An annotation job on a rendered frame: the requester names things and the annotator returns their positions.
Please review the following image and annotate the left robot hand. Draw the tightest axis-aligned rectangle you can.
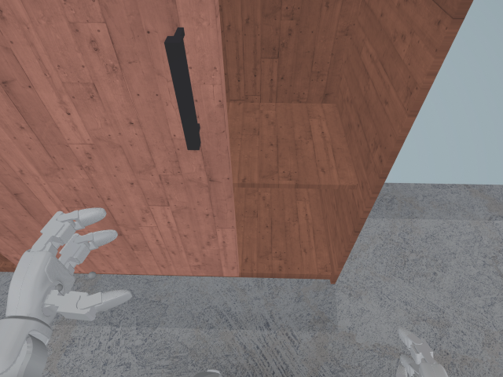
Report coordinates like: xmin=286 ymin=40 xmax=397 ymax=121
xmin=6 ymin=207 xmax=132 ymax=325

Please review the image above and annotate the right robot hand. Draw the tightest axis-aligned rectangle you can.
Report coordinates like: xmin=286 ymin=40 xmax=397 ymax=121
xmin=395 ymin=327 xmax=448 ymax=377

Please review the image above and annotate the left robot forearm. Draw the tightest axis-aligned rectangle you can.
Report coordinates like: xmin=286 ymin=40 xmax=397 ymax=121
xmin=0 ymin=316 xmax=53 ymax=377

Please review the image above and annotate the handle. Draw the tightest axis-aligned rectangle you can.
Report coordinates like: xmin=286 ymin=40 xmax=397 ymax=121
xmin=164 ymin=27 xmax=201 ymax=150

